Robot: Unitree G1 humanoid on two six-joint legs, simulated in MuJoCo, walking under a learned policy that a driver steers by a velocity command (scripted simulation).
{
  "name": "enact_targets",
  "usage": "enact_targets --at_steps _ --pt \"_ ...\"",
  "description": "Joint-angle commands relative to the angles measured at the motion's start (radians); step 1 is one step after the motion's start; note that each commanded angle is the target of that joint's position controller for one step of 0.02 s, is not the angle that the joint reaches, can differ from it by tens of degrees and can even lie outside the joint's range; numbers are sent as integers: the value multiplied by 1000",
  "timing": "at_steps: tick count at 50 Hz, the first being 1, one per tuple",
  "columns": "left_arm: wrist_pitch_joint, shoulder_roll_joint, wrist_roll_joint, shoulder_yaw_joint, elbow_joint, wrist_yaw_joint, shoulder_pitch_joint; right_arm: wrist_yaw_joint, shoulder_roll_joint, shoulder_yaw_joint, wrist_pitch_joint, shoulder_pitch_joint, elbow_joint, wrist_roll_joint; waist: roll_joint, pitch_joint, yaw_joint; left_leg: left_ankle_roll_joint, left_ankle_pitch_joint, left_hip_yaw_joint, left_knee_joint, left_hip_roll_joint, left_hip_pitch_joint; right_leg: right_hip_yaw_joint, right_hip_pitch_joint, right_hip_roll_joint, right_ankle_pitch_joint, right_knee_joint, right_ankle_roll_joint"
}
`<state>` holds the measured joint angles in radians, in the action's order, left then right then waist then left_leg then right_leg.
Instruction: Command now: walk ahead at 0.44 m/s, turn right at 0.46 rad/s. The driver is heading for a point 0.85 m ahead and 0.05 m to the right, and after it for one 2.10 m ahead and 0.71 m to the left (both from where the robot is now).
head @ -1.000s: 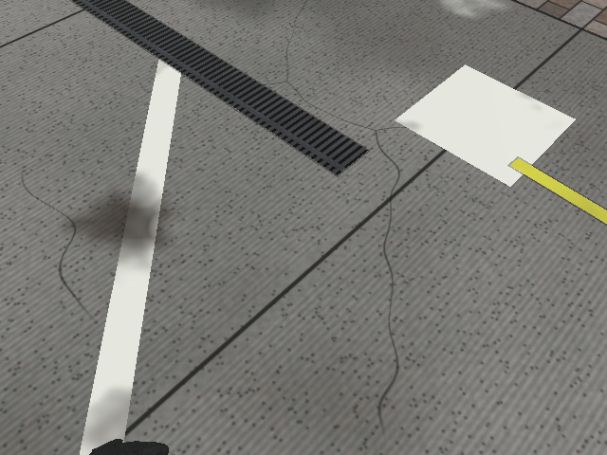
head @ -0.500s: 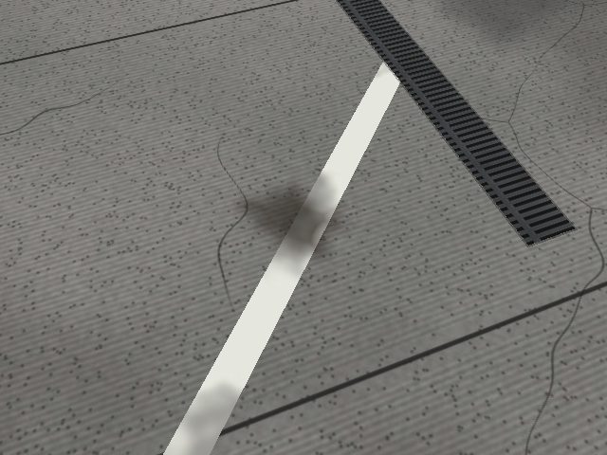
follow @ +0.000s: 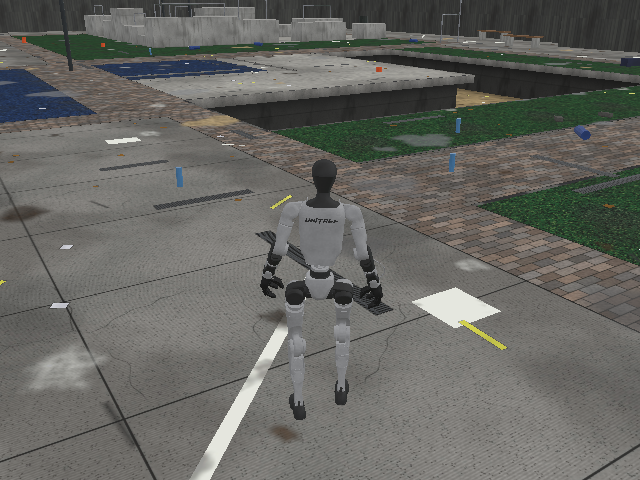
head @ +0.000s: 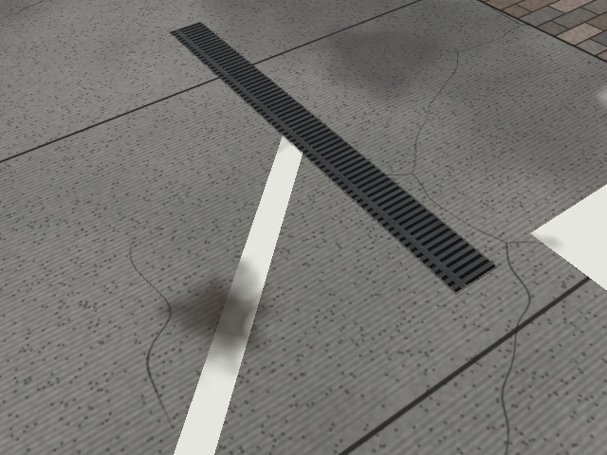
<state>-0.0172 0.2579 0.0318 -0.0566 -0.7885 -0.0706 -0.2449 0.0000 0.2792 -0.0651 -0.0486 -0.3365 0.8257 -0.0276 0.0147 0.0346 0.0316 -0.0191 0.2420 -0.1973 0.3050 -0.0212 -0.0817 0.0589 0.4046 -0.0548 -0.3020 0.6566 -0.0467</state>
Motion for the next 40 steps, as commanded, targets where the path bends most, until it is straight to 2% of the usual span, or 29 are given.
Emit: enact_targets --at_steps 1,2,3,4,5,6,7,8,10,12,16,18,20,22,24,25,26,27,28,29,30,31,32,33,34,35,37,40 --pt "26 66 2 -13 75 1 27 -3 155 -41 -10 61 -56 3 57 -91 -36 -138 259 153 -99 -274 -122 51 -86 27 8 -111 -38" --pt "32 78 8 -19 52 5 -36 -4 145 -38 -6 63 -55 1 28 -81 -62 -120 239 105 0 -246 -179 57 -191 57 -13 -149 -53" --pt "42 117 13 -36 5 16 -170 -5 107 -24 -2 68 -60 -10 -68 -32 -113 -89 145 25 231 -183 -257 -18 -347 46 -95 -217 -79" --pt "51 240 12 -68 -7 35 -294 -16 17 6 -5 125 -128 -8 -357 2 -169 -16 185 -74 627 -42 -531 -492 -511 -207 -381 -420 -185" --pt "52 283 -10 -73 4 40 -281 -20 59 -2 -8 169 -158 -31 -308 -49 -148 -6 327 115 795 50 -764 -816 -525 -307 -419 -536 -269" --pt "47 234 -16 -62 17 46 -229 -28 93 -7 -13 169 -146 -26 -169 -83 -124 -12 240 202 838 -29 -782 -682 -501 -291 -291 -490 -264" --pt "48 193 -17 -51 24 48 -182 -37 98 -7 -22 158 -132 -8 -108 -89 -89 -12 135 213 807 -54 -734 -573 -449 -236 -136 -465 -235" --pt "51 172 -21 -44 32 51 -147 -38 101 -8 -26 148 -121 -8 -71 -88 -64 -6 79 213 757 -68 -690 -485 -425 -183 -4 -467 -204" --pt "67 146 -31 -34 38 57 -118 -39 97 -5 -7 123 -100 -29 -83 -52 -40 24 4 198 727 -63 -624 -385 -411 -122 236 -464 -181" --pt "80 156 -39 -37 22 58 -147 -36 84 0 11 142 -108 -26 -69 -43 -34 50 -27 187 711 -51 -625 -344 -405 -103 399 -455 -192" --pt "82 152 -36 -38 -7 64 -199 -37 57 16 19 276 -153 -16 -78 -81 -63 70 -130 164 547 -41 -658 -299 -396 -71 471 -463 -186" --pt "87 134 -33 -31 -25 66 -218 -43 39 27 13 329 -160 -12 -97 -92 -88 54 -210 139 431 -33 -608 -252 -396 -59 529 -468 -161" --pt "93 136 -26 -27 -41 68 -239 -45 40 32 9 386 -175 -2 -98 -106 -112 23 -252 119 345 -26 -566 -233 -415 -76 564 -480 -145" --pt "97 146 -19 -26 -54 71 -234 -44 51 30 6 393 -181 3 -99 -121 -103 -21 -255 119 282 -18 -514 -220 -442 -108 599 -490 -130" --pt "100 162 -12 -27 -60 79 -196 -40 75 21 4 325 -159 5 -100 -107 -59 -69 -193 113 247 17 -414 -181 -477 -125 789 -435 -107" --pt "99 175 -5 -29 -63 83 -182 -32 91 13 3 246 -132 7 -104 -66 -26 -90 -143 105 249 50 -334 -160 -506 -125 945 -350 -94" --pt "93 185 5 -31 -67 85 -172 -23 109 2 1 120 -88 8 -92 0 27 -111 -96 94 236 90 -221 -132 -524 -110 1056 -187 -82" --pt "88 186 6 -30 -66 87 -161 -14 123 -8 -5 -34 -40 1 -61 74 99 -136 -107 111 191 83 -39 -90 -456 -78 1003 33 -68" --pt "89 134 -5 -13 -40 86 -198 -3 200 -29 -8 -165 -21 -16 59 180 120 -205 24 400 176 -125 197 -40 -239 -14 685 353 -44" --pt "93 70 -16 -4 -30 70 -292 -10 268 -48 -2 -146 -13 -13 288 226 30 -355 47 944 28 -330 365 -44 110 192 -164 667 -2" --pt "98 125 11 -5 -23 73 -205 -23 205 -38 3 -48 -22 24 140 133 18 -338 129 989 -46 -300 287 -152 209 125 -142 714 -21" --pt "107 143 4 -6 -3 68 -114 -25 159 -30 4 25 -40 27 51 19 6 -318 90 816 -49 -277 154 -149 226 70 -44 678 -21" --pt "114 136 5 0 10 65 -61 -25 125 -22 2 48 -39 20 -14 -21 -3 -292 -23 718 -63 -229 62 -139 200 36 3 611 -18" --pt "108 128 11 1 19 63 -44 -21 112 -17 -2 45 -28 20 -17 -49 -22 -274 -125 651 -71 -189 -2 -136 174 15 9 563 -6" --pt "93 117 18 6 24 60 -53 -17 100 -12 -6 43 -14 23 -3 -43 -46 -258 -189 597 -82 -154 -48 -134 132 1 10 517 11" --pt "80 105 20 10 27 58 -58 -16 106 -13 -12 30 -7 27 15 -35 -55 -258 -240 568 -88 -139 -69 -126 113 -3 2 482 28" --pt "64 87 22 19 37 55 -36 -14 128 -20 -19 2 4 30 19 -42 -55 -269 -260 527 -110 -119 -105 -101 127 -13 5 414 57" --pt "57 80 19 25 85 54 102 -10 140 -27 -15 -43 13 30 20 -91 -21 -254 -214 512 -149 -91 -127 -78 201 -29 125 262 96"
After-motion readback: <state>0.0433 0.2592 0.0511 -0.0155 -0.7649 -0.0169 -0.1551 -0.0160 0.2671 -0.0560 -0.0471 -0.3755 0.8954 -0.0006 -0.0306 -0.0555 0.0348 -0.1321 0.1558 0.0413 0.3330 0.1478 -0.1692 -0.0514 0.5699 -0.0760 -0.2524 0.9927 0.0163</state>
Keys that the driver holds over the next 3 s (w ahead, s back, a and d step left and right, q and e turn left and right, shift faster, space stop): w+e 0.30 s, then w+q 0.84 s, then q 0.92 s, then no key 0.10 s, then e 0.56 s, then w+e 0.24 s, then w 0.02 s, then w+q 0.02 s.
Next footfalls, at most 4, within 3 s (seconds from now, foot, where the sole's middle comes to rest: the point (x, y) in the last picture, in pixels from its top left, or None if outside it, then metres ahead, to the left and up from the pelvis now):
0.06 right None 0.09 -0.11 -0.78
0.54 left None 0.47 -0.02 -0.78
1.08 right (406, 365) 0.75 -0.21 -0.78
1.56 left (307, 337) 0.85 0.03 -0.78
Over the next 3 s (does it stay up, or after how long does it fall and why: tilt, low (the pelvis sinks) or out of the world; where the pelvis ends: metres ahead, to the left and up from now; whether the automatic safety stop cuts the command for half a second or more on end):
stays up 0.85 -0.13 0.01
